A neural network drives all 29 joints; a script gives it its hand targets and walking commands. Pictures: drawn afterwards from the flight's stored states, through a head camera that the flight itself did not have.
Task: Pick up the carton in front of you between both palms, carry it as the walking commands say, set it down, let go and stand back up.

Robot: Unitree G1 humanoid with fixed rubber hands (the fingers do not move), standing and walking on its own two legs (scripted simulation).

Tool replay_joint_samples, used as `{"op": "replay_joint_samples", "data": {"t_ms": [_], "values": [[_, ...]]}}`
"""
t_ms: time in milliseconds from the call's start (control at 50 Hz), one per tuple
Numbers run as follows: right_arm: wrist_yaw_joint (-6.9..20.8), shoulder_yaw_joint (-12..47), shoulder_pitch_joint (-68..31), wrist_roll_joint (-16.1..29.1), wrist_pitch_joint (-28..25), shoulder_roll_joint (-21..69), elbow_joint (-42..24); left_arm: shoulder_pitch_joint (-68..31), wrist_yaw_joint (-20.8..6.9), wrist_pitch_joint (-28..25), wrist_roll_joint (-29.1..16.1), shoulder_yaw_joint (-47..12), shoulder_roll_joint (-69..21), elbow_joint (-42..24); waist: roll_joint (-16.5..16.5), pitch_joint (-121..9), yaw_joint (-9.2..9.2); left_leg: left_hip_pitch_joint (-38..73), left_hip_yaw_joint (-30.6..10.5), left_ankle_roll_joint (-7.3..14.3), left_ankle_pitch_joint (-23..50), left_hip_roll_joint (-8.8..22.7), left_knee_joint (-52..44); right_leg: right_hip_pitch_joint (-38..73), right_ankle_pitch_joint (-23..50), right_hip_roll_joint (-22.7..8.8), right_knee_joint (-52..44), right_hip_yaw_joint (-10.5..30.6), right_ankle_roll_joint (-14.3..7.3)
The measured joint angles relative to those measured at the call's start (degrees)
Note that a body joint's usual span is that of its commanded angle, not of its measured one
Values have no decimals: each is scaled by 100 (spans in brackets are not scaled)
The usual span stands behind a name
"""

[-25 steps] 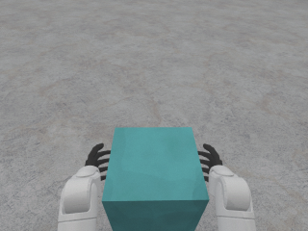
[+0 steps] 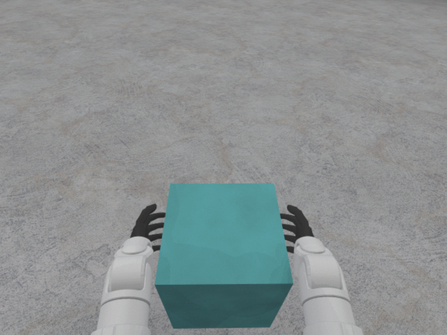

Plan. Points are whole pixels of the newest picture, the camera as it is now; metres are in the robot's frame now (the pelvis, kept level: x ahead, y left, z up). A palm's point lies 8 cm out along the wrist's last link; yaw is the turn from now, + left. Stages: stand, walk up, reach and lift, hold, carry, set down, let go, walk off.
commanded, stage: carry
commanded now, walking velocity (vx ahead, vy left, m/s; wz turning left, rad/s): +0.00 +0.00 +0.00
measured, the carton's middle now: (222, 258) +0.32 +0.00 -0.05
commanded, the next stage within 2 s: hold in 0.64 s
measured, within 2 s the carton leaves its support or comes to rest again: neither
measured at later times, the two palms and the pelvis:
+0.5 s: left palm (136, 252) +0.28 +0.15 +0.04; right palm (304, 252) +0.28 -0.14 +0.04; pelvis -0.02 +0.00 +0.00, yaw +0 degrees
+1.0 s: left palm (125, 262) +0.25 +0.17 +0.05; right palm (301, 258) +0.26 -0.13 +0.05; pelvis -0.03 +0.01 +0.00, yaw +2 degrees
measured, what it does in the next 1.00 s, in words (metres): stands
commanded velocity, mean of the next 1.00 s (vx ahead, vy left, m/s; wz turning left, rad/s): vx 0.00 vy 0.00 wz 0.00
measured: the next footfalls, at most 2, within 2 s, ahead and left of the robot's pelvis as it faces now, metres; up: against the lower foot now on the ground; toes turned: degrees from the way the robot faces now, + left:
none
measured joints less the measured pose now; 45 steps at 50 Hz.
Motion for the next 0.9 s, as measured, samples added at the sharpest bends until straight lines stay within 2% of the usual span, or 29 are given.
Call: {"op": "replay_joint_samples", "data": {"t_ms": [160, 280, 480, 680, 720, 740, 780, 900], "values": [[-54, 194, 159, 169, 230, -37, -451, 158, 52, 248, -164, -180, 36, -469, 5, -20, -1, -121, 8, 20, 66, -3, 16, -122, 78, -8, 6, 13, -4], [-49, 218, 212, 153, 374, -49, -405, 211, 45, 384, -128, -222, 47, -414, 3, -75, -12, -166, -1, 27, 61, 0, 60, -153, 87, -11, 24, 10, 1], [-58, 229, 194, 200, 354, -45, -536, 207, 52, 375, -156, -236, 47, -571, -1, -4, -14, -245, -7, 51, 101, -10, 79, -219, 144, -26, 20, 11, 10], [-46, 211, 201, 165, 359, -46, -437, 202, 47, 383, -123, -229, 46, -461, 5, -81, 5, -249, -7, 69, 89, -22, 98, -216, 147, -42, 25, 19, 33], [-40, 210, 205, 148, 364, -43, -499, 190, 37, 362, -125, -228, 39, -476, 15, 215, 18, 66, -284, 129, 149, -149, -78, 99, 218, 62, -149, 257, -10], [-34, 224, 218, 144, 363, -47, -522, 203, 36, 353, -133, -236, 43, -492, 18, 340, 36, 224, -372, 45, 215, -189, -182, 252, 274, 97, -255, 347, 45], [-4, 239, 249, 118, 362, -54, -563, 216, 19, 356, -109, -268, 45, -519, 25, 528, 8, 479, -551, 69, 294, -269, -354, 529, 368, 194, -444, 608, 25], [18, 152, 149, 6, 345, -33, -341, 92, -32, 315, 18, -161, 19, -254, 25, 722, 33, 873, -704, 79, 404, -346, -527, 933, 426, 225, -593, 719, 94]]}}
